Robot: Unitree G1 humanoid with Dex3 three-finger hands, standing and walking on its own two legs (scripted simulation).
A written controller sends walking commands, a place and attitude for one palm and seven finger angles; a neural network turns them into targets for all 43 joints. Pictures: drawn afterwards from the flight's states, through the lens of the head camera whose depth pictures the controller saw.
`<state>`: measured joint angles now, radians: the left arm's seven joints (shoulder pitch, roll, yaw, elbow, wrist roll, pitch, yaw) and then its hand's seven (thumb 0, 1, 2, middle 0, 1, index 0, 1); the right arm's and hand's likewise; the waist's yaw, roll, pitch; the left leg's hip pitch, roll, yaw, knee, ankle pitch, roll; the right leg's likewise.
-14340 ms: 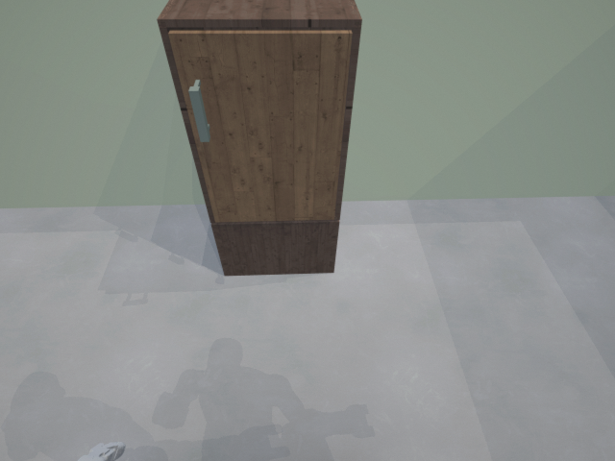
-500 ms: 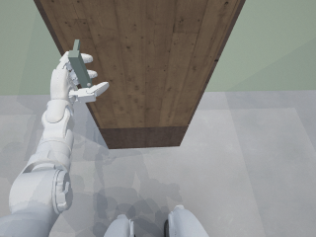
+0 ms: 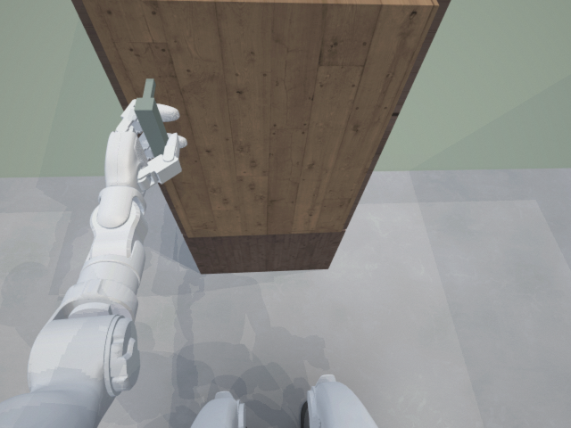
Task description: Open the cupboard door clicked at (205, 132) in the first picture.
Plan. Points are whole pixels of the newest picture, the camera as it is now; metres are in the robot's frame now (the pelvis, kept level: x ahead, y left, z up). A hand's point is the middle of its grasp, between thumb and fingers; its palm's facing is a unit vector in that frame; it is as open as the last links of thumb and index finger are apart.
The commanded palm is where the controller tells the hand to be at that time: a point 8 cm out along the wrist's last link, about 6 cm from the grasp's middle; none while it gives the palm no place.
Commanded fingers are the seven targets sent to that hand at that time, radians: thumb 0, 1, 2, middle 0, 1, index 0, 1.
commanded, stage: pull the door open along its arc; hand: left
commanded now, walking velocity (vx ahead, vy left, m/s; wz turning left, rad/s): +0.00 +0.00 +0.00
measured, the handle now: (160, 129) +0.53 +0.16 +0.06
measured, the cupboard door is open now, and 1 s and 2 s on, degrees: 0 42 37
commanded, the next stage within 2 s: open thumb and fingers to let go in 0.92 s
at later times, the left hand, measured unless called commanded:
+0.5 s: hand (202, 241) +0.34 +0.09 +0.07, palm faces +0.15 -0.98 +0.09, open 6.1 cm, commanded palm +0.30 +0.14 +0.06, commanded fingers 0.00 0.90 0.90 -0.40 -1.35 -0.40 -1.35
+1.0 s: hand (272, 313) +0.25 +0.01 +0.07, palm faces +0.23 -0.97 -0.05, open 6.1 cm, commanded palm +0.21 +0.05 +0.06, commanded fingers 0.00 0.90 0.90 -0.40 -1.35 -0.40 -1.35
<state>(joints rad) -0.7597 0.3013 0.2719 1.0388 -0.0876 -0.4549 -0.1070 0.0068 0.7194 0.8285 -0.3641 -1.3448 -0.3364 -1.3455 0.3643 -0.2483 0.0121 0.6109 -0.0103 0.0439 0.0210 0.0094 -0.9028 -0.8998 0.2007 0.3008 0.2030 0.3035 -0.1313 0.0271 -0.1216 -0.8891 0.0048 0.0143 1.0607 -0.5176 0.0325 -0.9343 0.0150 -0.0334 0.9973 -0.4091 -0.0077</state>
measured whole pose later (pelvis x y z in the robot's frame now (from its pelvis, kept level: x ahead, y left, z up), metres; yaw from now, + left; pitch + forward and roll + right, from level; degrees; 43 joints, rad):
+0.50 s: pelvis +0.01 -0.01 +0.02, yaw +0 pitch +15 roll -1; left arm -0.07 -0.01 -0.03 0.31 -0.08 -0.39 0.19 0.03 0.68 0.74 -0.34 -1.34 -0.36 -1.31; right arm 0.27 -0.22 -0.01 0.51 -0.01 0.02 0.05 0.01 -0.90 -0.90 0.20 0.30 0.20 0.30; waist -0.03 0.02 -0.13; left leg -0.71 0.00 0.02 0.96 -0.51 0.02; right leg -0.77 0.01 -0.03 0.93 -0.42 -0.02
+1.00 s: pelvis +0.02 -0.06 +0.02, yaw +4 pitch +10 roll +1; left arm 0.39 -0.01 -0.35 -0.09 0.08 -0.20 0.46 0.02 0.65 0.72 -0.33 -1.28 -0.39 -1.34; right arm 0.17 -0.17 0.03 0.49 -0.05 -0.01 0.05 0.02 -0.90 -0.90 0.20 0.30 0.20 0.30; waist -0.04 0.05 -0.15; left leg -0.62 0.02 -0.06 0.96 -0.52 -0.04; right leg -0.67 0.02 -0.10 0.96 -0.47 -0.09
